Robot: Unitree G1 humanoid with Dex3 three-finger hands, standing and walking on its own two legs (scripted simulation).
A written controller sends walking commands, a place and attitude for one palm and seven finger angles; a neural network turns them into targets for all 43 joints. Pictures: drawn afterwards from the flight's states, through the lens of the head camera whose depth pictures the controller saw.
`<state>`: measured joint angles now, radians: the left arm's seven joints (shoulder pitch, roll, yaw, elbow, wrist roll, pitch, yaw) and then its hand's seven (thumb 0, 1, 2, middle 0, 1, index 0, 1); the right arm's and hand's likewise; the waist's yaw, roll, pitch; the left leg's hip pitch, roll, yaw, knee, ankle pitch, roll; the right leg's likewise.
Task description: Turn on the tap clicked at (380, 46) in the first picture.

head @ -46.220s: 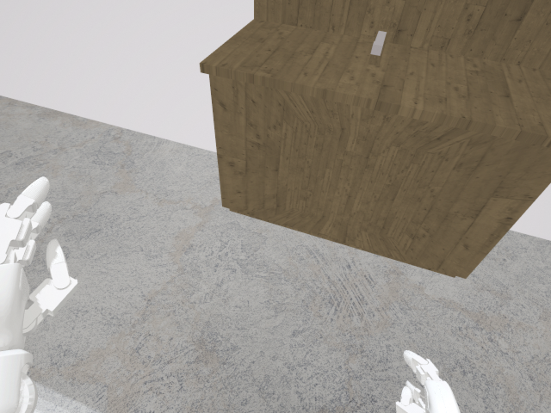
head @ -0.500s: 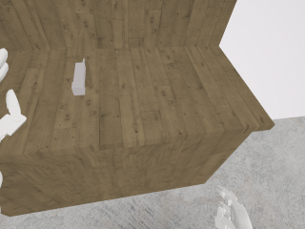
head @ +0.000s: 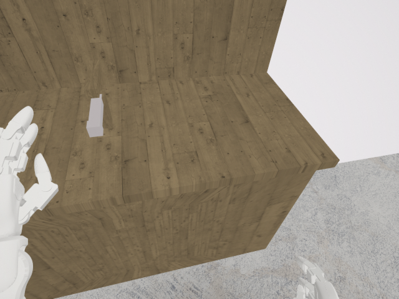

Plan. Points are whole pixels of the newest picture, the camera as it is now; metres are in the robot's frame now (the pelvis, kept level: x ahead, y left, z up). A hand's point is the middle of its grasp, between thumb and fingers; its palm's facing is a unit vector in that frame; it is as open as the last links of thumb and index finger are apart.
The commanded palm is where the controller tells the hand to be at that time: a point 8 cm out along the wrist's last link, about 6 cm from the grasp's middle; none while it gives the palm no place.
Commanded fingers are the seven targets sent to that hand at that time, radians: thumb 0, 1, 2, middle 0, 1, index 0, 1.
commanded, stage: come to a stop and stand still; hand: left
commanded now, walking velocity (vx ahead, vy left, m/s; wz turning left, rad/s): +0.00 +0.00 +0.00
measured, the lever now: (95, 128) +0.42 +0.29 +0.11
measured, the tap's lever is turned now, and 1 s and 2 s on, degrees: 0 0 0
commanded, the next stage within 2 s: look again from close up in 0.02 s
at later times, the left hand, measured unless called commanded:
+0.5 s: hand (51, 177) +0.24 +0.27 +0.16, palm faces +0.40 -0.85 -0.35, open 7.4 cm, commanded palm +0.18 +0.30 +0.18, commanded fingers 0.00 0.90 0.90 -0.20 -0.30 -0.20 -0.30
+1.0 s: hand (101, 169) +0.27 +0.20 +0.16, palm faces +0.30 -0.88 -0.36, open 7.4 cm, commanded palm +0.21 +0.25 +0.18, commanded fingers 0.00 0.90 0.90 -0.20 -0.30 -0.20 -0.30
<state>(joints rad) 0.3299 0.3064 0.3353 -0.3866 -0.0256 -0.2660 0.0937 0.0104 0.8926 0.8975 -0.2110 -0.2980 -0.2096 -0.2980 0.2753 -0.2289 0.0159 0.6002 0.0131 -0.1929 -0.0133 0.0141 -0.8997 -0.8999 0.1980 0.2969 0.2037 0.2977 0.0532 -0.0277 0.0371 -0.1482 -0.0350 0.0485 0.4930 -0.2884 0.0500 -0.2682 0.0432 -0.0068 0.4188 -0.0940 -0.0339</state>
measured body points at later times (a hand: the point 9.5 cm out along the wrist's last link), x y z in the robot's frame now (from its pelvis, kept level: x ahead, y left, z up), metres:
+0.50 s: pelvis +0.02 +0.02 +0.00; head +0.04 +0.04 +0.45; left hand +0.21 +0.31 +0.18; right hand +0.21 -0.20 -0.06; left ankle -0.01 +0.08 -0.74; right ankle +0.09 -0.09 -0.74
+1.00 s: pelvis +0.04 -0.03 -0.01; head +0.06 +0.00 +0.44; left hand +0.24 +0.25 +0.18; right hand +0.20 -0.27 -0.07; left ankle +0.05 +0.10 -0.74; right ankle +0.07 -0.08 -0.74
